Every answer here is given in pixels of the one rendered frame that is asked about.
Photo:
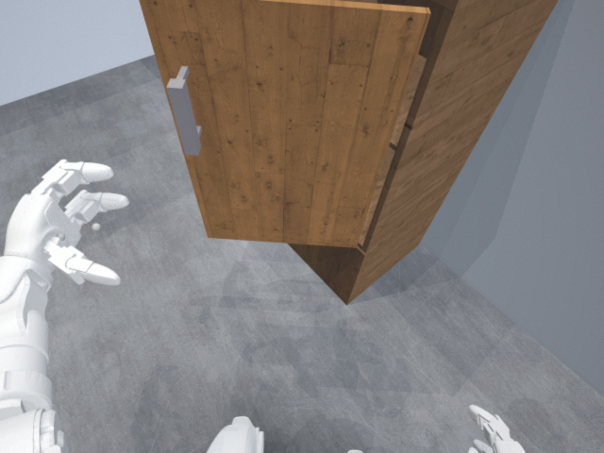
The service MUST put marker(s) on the robot left upper arm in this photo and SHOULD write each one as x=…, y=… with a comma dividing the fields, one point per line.
x=37, y=431

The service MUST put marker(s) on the left robot thigh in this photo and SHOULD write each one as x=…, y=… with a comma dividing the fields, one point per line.
x=238, y=438

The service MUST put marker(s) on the left robot shin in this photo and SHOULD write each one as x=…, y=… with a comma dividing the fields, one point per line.
x=241, y=420

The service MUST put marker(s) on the left robot forearm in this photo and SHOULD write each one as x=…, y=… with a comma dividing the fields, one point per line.
x=24, y=337

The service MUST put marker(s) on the cupboard door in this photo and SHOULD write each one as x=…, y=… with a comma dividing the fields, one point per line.
x=297, y=100

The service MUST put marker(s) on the handle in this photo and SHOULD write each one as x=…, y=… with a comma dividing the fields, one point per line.
x=182, y=107

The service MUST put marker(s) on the right robot hand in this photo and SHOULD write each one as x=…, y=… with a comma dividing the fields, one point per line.
x=495, y=432

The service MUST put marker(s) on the left robot hand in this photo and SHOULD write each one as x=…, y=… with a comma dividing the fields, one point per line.
x=37, y=219

